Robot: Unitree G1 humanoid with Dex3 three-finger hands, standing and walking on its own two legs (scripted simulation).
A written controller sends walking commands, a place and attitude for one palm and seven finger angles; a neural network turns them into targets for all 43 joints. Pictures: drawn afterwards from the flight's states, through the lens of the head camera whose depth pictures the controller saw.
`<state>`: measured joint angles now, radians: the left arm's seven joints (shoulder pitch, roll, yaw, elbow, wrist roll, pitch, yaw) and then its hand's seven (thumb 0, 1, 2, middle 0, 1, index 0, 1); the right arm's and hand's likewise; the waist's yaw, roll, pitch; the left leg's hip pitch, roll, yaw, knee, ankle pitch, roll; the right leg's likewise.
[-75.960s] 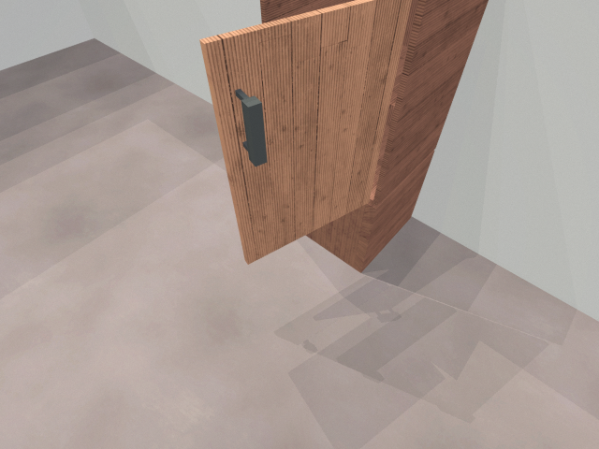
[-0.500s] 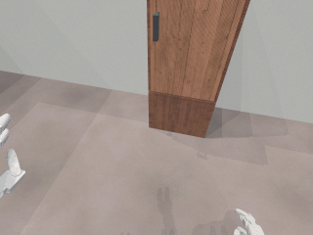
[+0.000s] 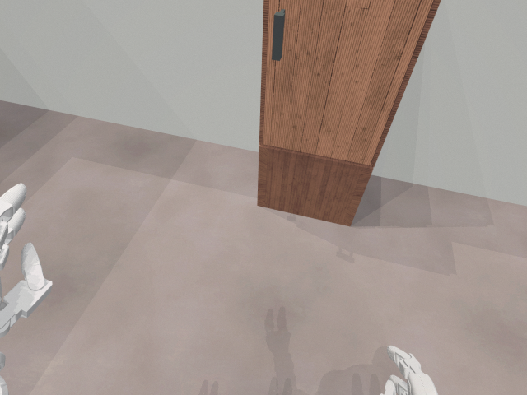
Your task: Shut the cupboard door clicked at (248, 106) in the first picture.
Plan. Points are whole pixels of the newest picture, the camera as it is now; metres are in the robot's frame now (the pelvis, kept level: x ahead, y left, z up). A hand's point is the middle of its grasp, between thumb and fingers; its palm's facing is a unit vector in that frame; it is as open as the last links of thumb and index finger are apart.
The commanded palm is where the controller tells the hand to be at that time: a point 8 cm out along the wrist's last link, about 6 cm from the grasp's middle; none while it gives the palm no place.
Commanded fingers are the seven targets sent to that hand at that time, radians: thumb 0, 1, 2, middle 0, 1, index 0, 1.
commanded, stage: let the arm hang, fingers relaxed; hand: left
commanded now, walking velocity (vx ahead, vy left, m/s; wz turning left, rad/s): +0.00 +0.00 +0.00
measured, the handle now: (279, 34) +1.05 +0.03 +0.09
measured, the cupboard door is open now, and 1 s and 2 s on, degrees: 0 0 0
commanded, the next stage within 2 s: look to check the result in 1.14 s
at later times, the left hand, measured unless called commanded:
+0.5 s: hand out of the picture -0.02 +0.17 -0.18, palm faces +0.01 -0.99 -0.16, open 7.1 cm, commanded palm none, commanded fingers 0.00 0.90 0.90 -0.20 -0.30 -0.20 -0.30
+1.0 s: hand out of the picture +0.02 +0.17 -0.17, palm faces +0.00 -0.98 -0.22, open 7.3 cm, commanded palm none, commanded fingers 0.00 0.90 0.90 -0.20 -0.30 -0.20 -0.30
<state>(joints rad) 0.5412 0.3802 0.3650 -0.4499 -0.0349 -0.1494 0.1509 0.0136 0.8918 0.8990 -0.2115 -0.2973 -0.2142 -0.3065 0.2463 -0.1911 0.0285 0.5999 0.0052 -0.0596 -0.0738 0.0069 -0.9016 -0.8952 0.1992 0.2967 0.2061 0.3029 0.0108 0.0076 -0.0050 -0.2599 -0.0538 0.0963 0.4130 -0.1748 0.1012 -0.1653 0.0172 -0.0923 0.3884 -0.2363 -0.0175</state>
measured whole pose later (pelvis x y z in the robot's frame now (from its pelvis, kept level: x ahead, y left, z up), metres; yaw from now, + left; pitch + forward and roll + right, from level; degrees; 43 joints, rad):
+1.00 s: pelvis +0.00 -0.02 +0.00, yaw +0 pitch -3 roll +0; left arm 0.24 0.20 -0.01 1.14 0.01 -0.01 0.02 0.00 0.91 0.90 -0.20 -0.29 -0.20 -0.30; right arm 0.24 -0.21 0.01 1.14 -0.01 0.00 -0.03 0.00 -0.91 -0.90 0.20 0.30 0.20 0.30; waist -0.01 0.01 0.02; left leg -0.16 -0.05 0.09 0.33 -0.14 0.08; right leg -0.08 0.03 -0.09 0.35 -0.23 -0.05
